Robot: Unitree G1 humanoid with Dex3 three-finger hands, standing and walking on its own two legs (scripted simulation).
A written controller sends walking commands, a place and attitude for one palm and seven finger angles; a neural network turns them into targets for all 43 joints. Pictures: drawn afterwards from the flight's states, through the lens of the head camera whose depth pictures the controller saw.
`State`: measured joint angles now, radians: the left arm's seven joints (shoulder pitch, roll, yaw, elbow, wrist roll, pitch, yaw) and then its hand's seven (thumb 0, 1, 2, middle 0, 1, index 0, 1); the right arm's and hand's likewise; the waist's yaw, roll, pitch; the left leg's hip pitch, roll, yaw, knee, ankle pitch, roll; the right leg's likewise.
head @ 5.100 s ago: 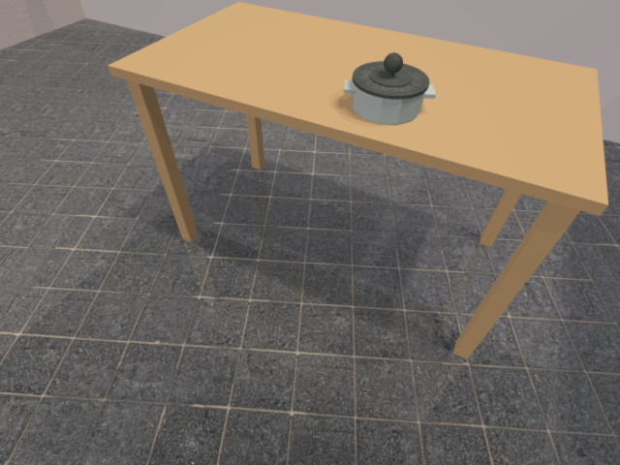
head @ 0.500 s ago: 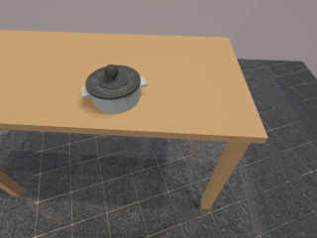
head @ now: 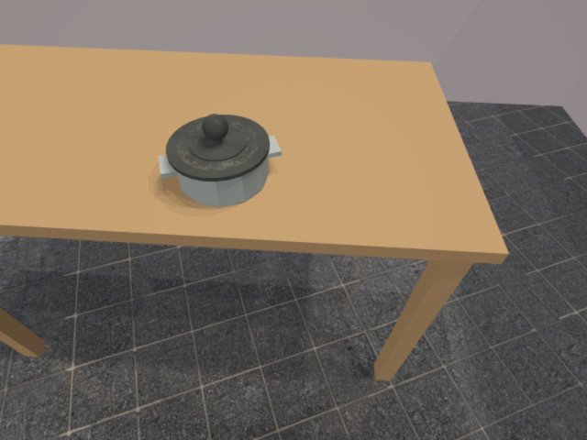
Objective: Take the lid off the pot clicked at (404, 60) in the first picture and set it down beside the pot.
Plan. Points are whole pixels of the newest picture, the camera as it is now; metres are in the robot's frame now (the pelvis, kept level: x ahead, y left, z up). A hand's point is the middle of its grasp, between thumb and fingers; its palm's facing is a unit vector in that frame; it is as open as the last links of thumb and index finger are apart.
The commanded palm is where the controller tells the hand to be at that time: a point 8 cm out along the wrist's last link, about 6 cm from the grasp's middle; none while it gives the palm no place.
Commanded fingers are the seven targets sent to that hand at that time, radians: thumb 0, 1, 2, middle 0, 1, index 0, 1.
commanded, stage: look again from close up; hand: left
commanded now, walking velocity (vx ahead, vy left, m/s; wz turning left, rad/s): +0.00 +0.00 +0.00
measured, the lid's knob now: (215, 127) +0.57 +0.17 +0.12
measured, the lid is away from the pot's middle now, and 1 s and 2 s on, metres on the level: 0.00 0.00 0.00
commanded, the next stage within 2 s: shuffle to correct the standing spot in 0.04 s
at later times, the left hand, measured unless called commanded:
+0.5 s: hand out of the picture +0.02 +0.21 -0.18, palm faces +0.03 -0.98 -0.20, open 7.4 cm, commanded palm none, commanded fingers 0.00 0.90 0.90 -0.20 -0.30 -0.20 -0.30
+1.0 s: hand (180, 408) +0.20 +0.20 -0.16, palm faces +0.06 -0.96 -0.26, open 7.2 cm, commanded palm none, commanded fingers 0.00 0.90 0.90 -0.20 -0.30 -0.20 -0.30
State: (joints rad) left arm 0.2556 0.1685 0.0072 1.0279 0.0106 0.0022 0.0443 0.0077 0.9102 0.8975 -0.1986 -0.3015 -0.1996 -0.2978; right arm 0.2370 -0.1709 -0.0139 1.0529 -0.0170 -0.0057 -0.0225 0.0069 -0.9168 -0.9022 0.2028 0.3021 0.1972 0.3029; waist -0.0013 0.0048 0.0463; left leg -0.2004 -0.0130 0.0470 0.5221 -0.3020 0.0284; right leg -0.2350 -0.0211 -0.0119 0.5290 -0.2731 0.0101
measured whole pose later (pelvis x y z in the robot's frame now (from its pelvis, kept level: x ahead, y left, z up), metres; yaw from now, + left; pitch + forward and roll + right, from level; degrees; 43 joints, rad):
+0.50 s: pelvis +0.02 +0.03 +0.00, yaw -1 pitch -1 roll +0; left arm 0.32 0.17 0.03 1.06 0.02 0.02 0.03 0.01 0.91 0.90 -0.20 -0.30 -0.20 -0.30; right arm 0.33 -0.16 -0.02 1.07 -0.03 -0.02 -0.02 0.00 -0.91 -0.90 0.20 0.30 0.20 0.30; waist 0.00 -0.01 0.05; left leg -0.18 -0.05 0.08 0.54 -0.36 0.08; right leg -0.30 -0.05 -0.01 0.74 -0.43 -0.02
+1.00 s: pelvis +0.11 +0.01 +0.00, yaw +1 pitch +0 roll +1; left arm 0.16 0.13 0.06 0.95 0.02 -0.01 0.05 -0.01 0.94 0.90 -0.20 -0.30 -0.20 -0.30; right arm 0.27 -0.18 -0.06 1.02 -0.01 0.02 -0.03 0.00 -0.91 -0.90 0.20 0.30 0.20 0.30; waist -0.02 0.03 0.11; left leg -0.43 0.04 0.01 0.93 -0.47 -0.03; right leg -0.32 -0.04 -0.09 0.56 -0.24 -0.04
